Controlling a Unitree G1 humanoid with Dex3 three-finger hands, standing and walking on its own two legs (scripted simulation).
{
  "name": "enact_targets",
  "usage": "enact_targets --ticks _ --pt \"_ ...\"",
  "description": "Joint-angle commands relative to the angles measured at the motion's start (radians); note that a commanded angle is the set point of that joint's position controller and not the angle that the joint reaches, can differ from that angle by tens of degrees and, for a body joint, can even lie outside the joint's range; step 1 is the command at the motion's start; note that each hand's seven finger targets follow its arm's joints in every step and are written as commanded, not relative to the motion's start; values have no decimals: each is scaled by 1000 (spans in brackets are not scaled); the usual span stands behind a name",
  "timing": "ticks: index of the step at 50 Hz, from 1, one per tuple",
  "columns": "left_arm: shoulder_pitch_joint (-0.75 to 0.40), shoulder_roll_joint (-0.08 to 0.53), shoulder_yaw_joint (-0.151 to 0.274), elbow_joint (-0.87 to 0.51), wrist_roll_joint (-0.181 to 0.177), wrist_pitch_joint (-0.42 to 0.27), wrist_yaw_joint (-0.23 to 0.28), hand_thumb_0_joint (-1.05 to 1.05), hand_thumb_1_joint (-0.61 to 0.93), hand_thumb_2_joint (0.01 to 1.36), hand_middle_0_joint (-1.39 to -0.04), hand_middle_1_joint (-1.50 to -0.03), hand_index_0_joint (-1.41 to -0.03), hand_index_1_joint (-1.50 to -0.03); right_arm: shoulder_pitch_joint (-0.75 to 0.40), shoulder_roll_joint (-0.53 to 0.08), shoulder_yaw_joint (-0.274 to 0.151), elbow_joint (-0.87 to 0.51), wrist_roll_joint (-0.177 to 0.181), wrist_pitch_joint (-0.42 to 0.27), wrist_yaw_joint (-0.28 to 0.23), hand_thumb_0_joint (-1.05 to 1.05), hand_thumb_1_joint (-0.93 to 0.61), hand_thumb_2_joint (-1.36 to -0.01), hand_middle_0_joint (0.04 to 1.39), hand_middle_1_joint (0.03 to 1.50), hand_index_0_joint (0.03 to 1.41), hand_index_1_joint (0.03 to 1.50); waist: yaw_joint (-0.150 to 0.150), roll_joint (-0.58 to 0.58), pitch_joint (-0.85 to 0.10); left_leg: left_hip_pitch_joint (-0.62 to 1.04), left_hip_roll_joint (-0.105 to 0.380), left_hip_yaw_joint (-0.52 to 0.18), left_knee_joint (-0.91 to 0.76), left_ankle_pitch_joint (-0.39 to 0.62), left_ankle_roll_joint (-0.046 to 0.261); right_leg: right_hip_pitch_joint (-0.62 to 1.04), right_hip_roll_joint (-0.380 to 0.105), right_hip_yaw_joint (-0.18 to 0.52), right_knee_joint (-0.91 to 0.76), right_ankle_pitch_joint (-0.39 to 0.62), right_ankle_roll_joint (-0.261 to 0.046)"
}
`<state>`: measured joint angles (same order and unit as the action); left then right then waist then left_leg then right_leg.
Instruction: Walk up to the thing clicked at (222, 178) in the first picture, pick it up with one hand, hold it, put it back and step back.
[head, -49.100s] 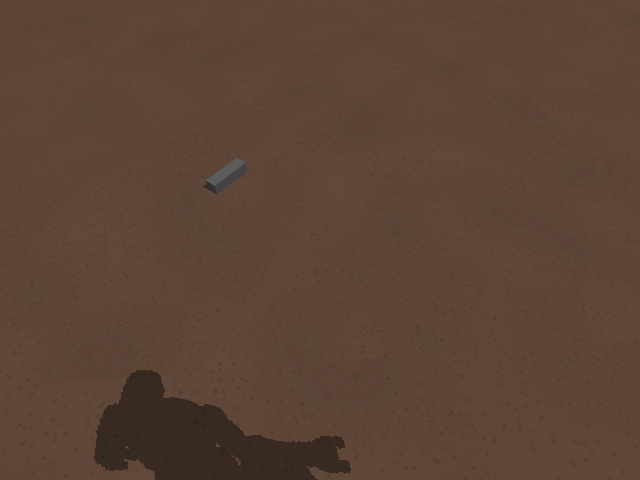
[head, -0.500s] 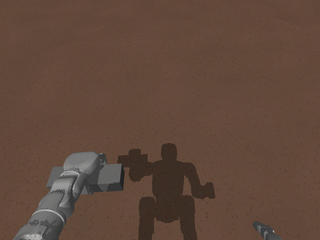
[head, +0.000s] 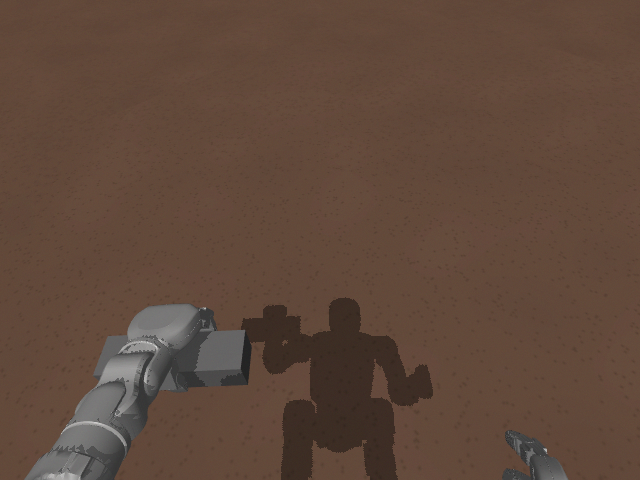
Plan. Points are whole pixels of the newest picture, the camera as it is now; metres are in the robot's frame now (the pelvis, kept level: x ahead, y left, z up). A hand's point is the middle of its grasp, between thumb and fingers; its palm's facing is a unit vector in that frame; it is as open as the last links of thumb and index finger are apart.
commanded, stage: hold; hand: left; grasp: from above
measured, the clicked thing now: (177, 360) +0.30 +0.23 -0.08
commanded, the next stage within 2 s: crouch in 0.70 s
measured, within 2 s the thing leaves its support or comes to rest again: neither
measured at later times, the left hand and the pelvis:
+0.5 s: hand (173, 351) +0.30 +0.22 -0.04, palm faces -0.47 -0.04 -0.88, open 9.1 cm; pelvis +0.01 +0.00 +0.00, yaw +0 degrees
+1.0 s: hand (179, 351) +0.31 +0.22 -0.06, palm faces -0.47 -0.04 -0.88, open 9.1 cm; pelvis +0.01 +0.00 +0.00, yaw +1 degrees
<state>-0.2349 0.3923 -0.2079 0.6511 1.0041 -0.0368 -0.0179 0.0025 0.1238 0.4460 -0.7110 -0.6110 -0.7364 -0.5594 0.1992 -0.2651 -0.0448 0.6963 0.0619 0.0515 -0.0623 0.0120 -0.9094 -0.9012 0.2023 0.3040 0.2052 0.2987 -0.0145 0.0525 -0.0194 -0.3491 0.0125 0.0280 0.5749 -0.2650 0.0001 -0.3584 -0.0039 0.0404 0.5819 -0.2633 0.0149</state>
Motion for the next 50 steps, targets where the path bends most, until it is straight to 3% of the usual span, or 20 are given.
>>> enact_targets --ticks 1,4,11,13,14,16,21,22,24,27,31,34,36,39,40,41,42,47,50 --pt "-362 238 122 -228 -7 1 35 0 751 697 -1007 -771 -1061 -716 -81 -123 -33 -135 -2 -41 -7 0 -899 -898 199 300 199 300 4 -24 -256 146 -29 -6 -90 124 16 65 34 -21 -116 99 -20" --pt "-374 253 137 -235 -15 -3 28 0 745 707 -1005 -766 -1057 -713 -86 -122 -30 -138 -2 -43 -10 0 -898 -898 199 300 199 300 6 -24 -252 148 -29 -7 -98 119 17 72 34 -21 -124 93 -19" --pt "-383 227 108 -253 -29 -14 15 0 754 715 -1011 -785 -1065 -730 -95 -117 -24 -138 -1 -45 -14 0 -902 -899 199 300 199 300 7 -31 -254 174 -26 -10 -112 140 15 85 37 -25 -133 110 -20" --pt "-407 266 138 -261 -23 -17 21 0 749 710 -1016 -768 -1067 -716 -97 -117 -25 -139 0 -45 -17 0 -905 -901 199 300 199 300 12 -11 -262 175 -28 -9 -115 136 14 82 35 -24 -136 105 -22" --pt "-374 258 141 -226 -19 -14 24 0 742 724 -1013 -774 -1062 -724 -92 -118 -23 -137 -1 -43 -16 0 -902 -900 199 300 199 300 11 -23 -251 173 -28 -9 -117 136 14 82 35 -24 -136 106 -22" --pt "-371 240 129 -255 -18 -15 25 0 734 746 -1015 -772 -1059 -727 -98 -116 -24 -142 -1 -41 -15 0 -904 -901 199 300 199 300 11 -5 -258 189 -29 -8 -119 150 10 85 35 -25 -135 117 -25" --pt "-424 264 138 -261 -1 -11 35 0 731 771 -1024 -762 -1061 -724 -86 -115 -26 -128 -2 -36 -17 0 -904 -901 199 300 199 299 8 -6 -289 199 -34 -2 -105 209 14 102 31 -21 -133 182 -19" --pt "-399 241 120 -229 -6 -8 35 0 725 754 -1025 -743 -1061 -707 -88 -117 -26 -127 -2 -35 -16 0 -906 -902 199 300 199 300 4 -25 -272 203 -30 -6 -108 205 13 96 34 -26 -135 174 -20" --pt "-401 256 139 -251 -12 -8 36 0 728 757 -1024 -751 -1062 -714 -83 -117 -29 -123 -1 -33 -16 0 -905 -901 199 300 199 300 11 -9 -286 212 -30 -5 -112 212 12 104 33 -27 -136 182 -21" --pt "-392 225 115 -229 -9 -4 33 0 711 757 -1004 -763 -1044 -723 -80 -117 -31 -121 -4 -30 -13 0 -903 -900 199 300 199 300 4 -25 -285 211 -29 -9 -107 233 12 106 34 -30 -135 199 -21" --pt "-380 255 136 -216 -4 -7 28 0 695 735 -992 -742 -1031 -703 -76 -119 -35 -118 1 -26 -14 0 -902 -900 199 300 199 300 16 -23 -298 215 -31 -5 -106 271 13 129 32 -31 -132 236 -20" --pt "-394 226 110 -204 -6 -12 24 0 727 763 -1024 -758 -1061 -722 -70 -115 -33 -119 -1 -23 -12 0 -905 -901 199 300 199 300 8 -20 -272 206 -28 -8 -112 265 11 116 34 -34 -134 230 -24" --pt "-366 232 120 -192 -4 -14 29 0 714 745 -1007 -749 -1046 -711 -72 -121 -37 -123 -1 -20 -11 0 -902 -899 199 300 199 300 9 -21 -259 205 -27 -8 -114 248 10 110 34 -33 -139 208 -24" --pt "-378 227 114 -235 3 -16 33 0 730 760 -1021 -754 -1058 -717 -70 -120 -41 -128 -2 -16 -10 0 -900 -899 199 300 199 300 13 -13 -299 223 -31 -6 -105 290 11 129 31 -33 -133 254 -23" --pt "-408 242 119 -248 4 -16 37 0 799 680 -1052 -778 -1117 -713 -69 -122 -41 -127 -1 -15 -10 0 -925 -913 200 301 200 301 11 -5 -304 227 -30 -7 -106 290 10 133 30 -33 -134 253 -23" --pt "-414 228 109 -231 4 -13 42 0 719 733 -972 -720 -1037 -682 -64 -120 -40 -124 0 -14 -10 0 -881 -895 201 301 201 301 3 -8 -292 228 -27 -8 -106 293 8 117 34 -34 -130 254 -24" --pt "-402 229 116 -201 6 -14 50 0 675 775 -1005 -704 -1026 -685 -60 -122 -40 -118 -2 -13 -9 0 -892 -899 200 300 201 300 0 -11 -274 224 -25 -9 -108 283 8 110 34 -37 -133 241 -25" --pt "-384 191 105 -103 26 -24 104 0 645 774 -981 -704 -1002 -685 -33 -126 -47 -109 -10 -6 -3 0 -890 -897 200 300 200 300 -15 -72 -243 169 -28 -10 -85 256 11 77 30 -39 -119 226 -21" --pt "-401 172 96 -14 59 -39 157 0 668 824 -1021 -692 -1030 -686 -16 -125 -49 -95 -21 0 6 0 -889 -898 200 300 200 300 -28 -72 -221 108 -33 -6 -45 211 11 12 24 -36 -90 190 -21"
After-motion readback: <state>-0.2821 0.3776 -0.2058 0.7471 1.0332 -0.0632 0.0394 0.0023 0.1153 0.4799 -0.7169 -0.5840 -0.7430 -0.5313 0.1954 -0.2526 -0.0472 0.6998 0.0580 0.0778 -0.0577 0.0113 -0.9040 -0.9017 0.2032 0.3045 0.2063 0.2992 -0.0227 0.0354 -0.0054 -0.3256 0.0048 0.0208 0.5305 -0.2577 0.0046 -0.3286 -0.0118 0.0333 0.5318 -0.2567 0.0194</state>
